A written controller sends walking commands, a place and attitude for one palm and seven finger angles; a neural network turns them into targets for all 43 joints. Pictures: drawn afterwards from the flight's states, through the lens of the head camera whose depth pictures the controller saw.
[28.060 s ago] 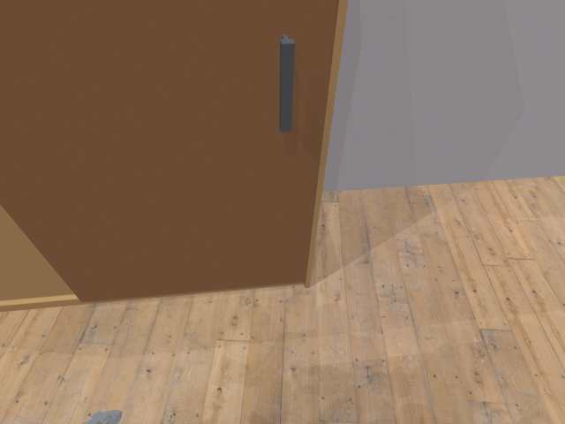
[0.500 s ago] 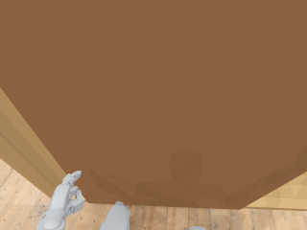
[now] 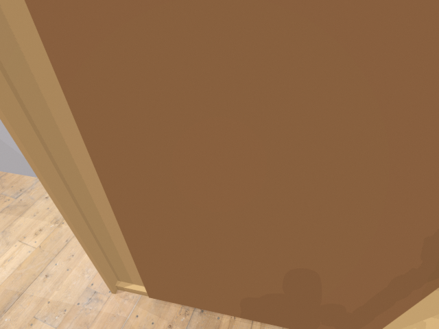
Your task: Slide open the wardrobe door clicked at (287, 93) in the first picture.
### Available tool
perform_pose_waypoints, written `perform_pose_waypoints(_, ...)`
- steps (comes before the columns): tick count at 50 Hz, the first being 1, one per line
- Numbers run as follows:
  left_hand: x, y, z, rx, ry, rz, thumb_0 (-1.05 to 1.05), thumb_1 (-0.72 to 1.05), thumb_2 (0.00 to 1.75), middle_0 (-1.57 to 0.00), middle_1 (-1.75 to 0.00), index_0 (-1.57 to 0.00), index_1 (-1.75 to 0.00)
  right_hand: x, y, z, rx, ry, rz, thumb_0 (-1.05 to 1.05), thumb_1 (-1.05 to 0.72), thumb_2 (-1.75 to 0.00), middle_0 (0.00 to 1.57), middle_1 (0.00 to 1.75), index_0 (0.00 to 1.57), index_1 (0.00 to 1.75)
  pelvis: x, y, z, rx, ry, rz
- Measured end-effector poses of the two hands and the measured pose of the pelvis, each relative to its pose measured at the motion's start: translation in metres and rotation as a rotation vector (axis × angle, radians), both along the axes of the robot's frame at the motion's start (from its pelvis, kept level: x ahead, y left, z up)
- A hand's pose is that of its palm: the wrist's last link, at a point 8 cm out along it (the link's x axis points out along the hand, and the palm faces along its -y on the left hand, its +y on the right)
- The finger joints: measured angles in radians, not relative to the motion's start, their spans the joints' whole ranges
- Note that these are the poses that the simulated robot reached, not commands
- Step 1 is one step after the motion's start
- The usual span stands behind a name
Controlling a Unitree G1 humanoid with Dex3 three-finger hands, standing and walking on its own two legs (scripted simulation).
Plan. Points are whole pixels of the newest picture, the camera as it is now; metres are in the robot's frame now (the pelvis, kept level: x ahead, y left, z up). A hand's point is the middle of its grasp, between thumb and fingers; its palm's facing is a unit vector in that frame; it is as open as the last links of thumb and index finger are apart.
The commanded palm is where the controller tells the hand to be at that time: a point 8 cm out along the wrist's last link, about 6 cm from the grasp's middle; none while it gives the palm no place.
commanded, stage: stop walking and hold the door there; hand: right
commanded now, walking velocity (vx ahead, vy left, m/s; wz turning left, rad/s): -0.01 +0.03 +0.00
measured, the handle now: out of the picture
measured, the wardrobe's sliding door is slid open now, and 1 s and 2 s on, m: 0.67 0.67 0.67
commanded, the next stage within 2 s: loosen the grip on the handle in 1.94 s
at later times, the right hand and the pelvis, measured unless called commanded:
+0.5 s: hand out of the picture +0.28 -0.39 +0.13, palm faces +0.62 +0.74 -0.27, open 6.1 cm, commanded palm +0.23 -0.42 +0.09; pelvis -0.04 -0.02 +0.01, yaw +0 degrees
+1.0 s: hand out of the picture +0.28 -0.40 +0.12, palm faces +0.42 +0.89 -0.17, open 5.6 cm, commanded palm +0.24 -0.41 +0.09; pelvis -0.09 -0.13 +0.00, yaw -5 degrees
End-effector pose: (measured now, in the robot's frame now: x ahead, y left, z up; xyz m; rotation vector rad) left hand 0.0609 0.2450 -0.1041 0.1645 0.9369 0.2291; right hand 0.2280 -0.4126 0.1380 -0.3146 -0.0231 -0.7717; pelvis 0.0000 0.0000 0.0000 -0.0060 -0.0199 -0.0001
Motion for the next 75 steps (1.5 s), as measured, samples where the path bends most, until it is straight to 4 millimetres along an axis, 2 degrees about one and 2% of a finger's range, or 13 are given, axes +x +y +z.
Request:
perform_pose_waypoints(5,-0.005,0.01,0.002,0.015,-0.002,-0.006,0.01,0.9,0.9,-0.2,-0.3,-0.2,-0.3,-0.001,-0.001,0.003,0.01,0.033,0.012,-0.22,-0.63,-0.76,0.37,1.33,0.21,1.35,-0.018,0.0,0.003,0.034,-0.012,-0.004)
perform_pose_waypoints(11,-0.003,0.028,0.017,0.091,-0.034,0.014,0.01,0.9,0.9,-0.2,-0.3,-0.2,-0.3,0.001,-0.004,0.001,0.05,0.011,0.052,-0.2,-0.62,-0.8,0.39,1.35,0.27,1.36,-0.027,-0.008,0.005,0.033,-0.038,0.015)
perform_pose_waypoints(15,0.0,0.03,0.028,0.119,-0.081,0.039,0.01,0.9,0.9,-0.2,-0.3,-0.2,-0.3,0.002,-0.007,0.001,0.049,0.022,0.083,-0.21,-0.61,-0.82,0.41,1.36,0.3,1.37,-0.031,-0.015,0.006,0.023,-0.047,0.023)
perform_pose_waypoints(21,-0.001,0.017,0.03,0.097,-0.102,0.031,0.01,0.91,0.9,-0.2,-0.3,-0.2,-0.3,0.002,-0.007,0.002,0.053,0.042,0.085,-0.22,-0.6,-0.82,0.41,1.35,0.34,1.38,-0.038,-0.018,0.01,0.013,-0.025,0.019)
perform_pose_waypoints(27,-0.01,0.002,0.014,0.056,-0.035,-0.007,0.01,0.9,0.9,-0.2,-0.3,-0.2,-0.3,0.002,-0.008,0.002,0.051,0.054,0.082,-0.23,-0.6,-0.82,0.42,1.34,0.35,1.38,-0.042,-0.021,0.009,0.025,-0.019,0.002)
perform_pose_waypoints(35,-0.02,-0.014,0.003,0.07,0.059,-0.036,0.01,0.9,0.9,-0.2,-0.3,-0.2,-0.3,0.006,-0.015,-0.004,0.051,0.095,0.162,-0.27,-0.61,-0.83,0.44,1.38,0.41,1.4,-0.046,-0.049,0.01,-0.017,-0.021,-0.041)
perform_pose_waypoints(41,-0.009,-0.048,0.0,0.101,0.06,-0.076,0.01,0.91,0.9,-0.2,-0.3,-0.2,-0.3,0.008,-0.021,-0.009,0.038,0.025,0.253,-0.26,-0.62,-0.81,0.45,1.39,0.43,1.4,-0.059,-0.085,0.004,-0.047,-0.024,-0.083)
perform_pose_waypoints(46,0.006,-0.099,-0.001,0.084,-0.004,-0.087,0.01,0.91,0.9,-0.2,-0.3,-0.2,-0.3,0.011,-0.026,-0.015,0.034,-0.05,0.346,-0.24,-0.64,-0.81,0.45,1.39,0.42,1.4,-0.078,-0.119,-0.007,-0.054,-0.033,-0.071)
perform_pose_waypoints(52,0.007,-0.169,0.005,-0.041,-0.046,-0.172,0.01,0.91,0.9,-0.2,-0.3,-0.2,-0.3,0.01,-0.021,-0.016,0.11,-0.07,0.362,-0.19,-0.69,-0.79,0.45,1.4,0.33,1.4,-0.089,-0.127,-0.001,-0.016,-0.014,-0.082)
perform_pose_waypoints(56,0.005,-0.191,-0.002,-0.089,-0.046,-0.228,0.0,0.9,0.9,-0.2,-0.3,-0.2,-0.3,0.009,-0.02,-0.016,0.114,-0.06,0.361,-0.18,-0.71,-0.78,0.45,1.4,0.31,1.4,-0.089,-0.128,-0.005,-0.019,-0.013,-0.07)
perform_pose_waypoints(60,-0.001,-0.189,-0.009,-0.091,-0.015,-0.221,0.0,0.9,0.9,-0.21,-0.3,-0.21,-0.3,0.009,-0.022,-0.013,0.095,-0.017,0.37,-0.18,-0.7,-0.77,0.45,1.4,0.31,1.4,-0.083,-0.133,-0.003,0.01,-0.022,-0.083)
perform_pose_waypoints(69,-0.003,-0.152,0.009,0.083,0.017,-0.177,0.01,0.9,0.9,-0.2,-0.3,-0.2,-0.3,0.012,-0.026,-0.018,0.134,-0.073,0.436,-0.16,-0.68,-0.79,0.45,1.4,0.35,1.4,-0.072,-0.154,0.001,0.016,-0.03,-0.099)
perform_pose_waypoints(75,0.006,-0.158,0.024,0.1,-0.045,-0.137,0.01,0.91,0.9,-0.2,-0.3,-0.2,-0.3,0.013,-0.028,-0.019,0.146,-0.079,0.466,-0.16,-0.69,-0.8,0.45,1.4,0.37,1.4,-0.074,-0.167,0.004,0.005,-0.024,-0.069)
